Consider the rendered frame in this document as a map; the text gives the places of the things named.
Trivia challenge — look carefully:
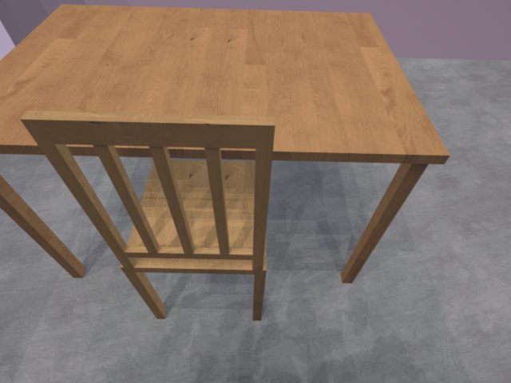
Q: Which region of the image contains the table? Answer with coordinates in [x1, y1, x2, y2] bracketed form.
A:
[0, 4, 450, 283]

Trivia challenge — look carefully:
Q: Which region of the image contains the chair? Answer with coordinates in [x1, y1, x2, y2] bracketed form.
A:
[20, 111, 275, 321]

